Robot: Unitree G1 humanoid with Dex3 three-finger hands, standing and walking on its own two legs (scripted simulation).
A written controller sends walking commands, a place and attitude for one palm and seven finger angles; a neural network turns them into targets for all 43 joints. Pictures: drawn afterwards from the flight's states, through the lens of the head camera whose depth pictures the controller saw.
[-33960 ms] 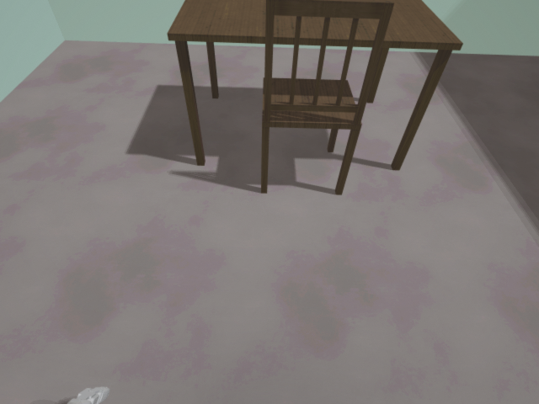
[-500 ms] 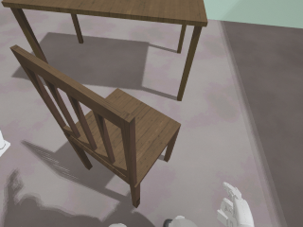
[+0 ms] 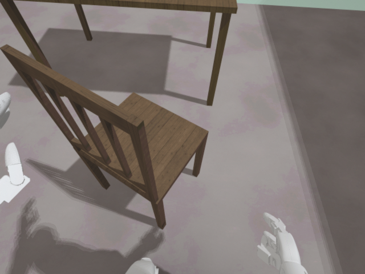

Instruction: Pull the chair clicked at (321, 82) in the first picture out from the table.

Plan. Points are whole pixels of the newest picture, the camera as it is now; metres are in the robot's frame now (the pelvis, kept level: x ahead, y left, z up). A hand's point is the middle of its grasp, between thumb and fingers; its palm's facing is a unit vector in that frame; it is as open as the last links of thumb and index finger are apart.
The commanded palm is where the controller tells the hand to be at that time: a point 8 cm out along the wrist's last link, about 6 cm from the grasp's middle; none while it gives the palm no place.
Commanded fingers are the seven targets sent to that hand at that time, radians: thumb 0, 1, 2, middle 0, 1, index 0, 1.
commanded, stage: step back with the hand held close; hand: left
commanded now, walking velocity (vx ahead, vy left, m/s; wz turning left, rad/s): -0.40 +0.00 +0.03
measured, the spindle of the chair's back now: (94, 136) +0.46 +0.29 -0.08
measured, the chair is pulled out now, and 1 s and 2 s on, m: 0.60 0.60 0.60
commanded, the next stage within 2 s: stop stepping back and stand still in 0.14 s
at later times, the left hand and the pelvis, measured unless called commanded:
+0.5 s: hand out of the picture +0.06 +0.22 +0.17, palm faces +0.46 -0.77 -0.45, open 7.4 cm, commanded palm +0.01 +0.26 +0.18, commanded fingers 0.00 0.90 0.90 -0.20 -0.30 -0.20 -0.30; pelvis -0.13 -0.04 +0.00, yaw -1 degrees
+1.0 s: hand out of the picture -0.01 +0.22 +0.16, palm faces +0.50 -0.73 -0.46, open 7.4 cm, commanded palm -0.06 +0.24 +0.18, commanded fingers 0.00 0.90 0.90 -0.20 -0.30 -0.20 -0.30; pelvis -0.19 -0.06 -0.01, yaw +1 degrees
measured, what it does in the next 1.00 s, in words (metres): walks backwards: left foot, then right foot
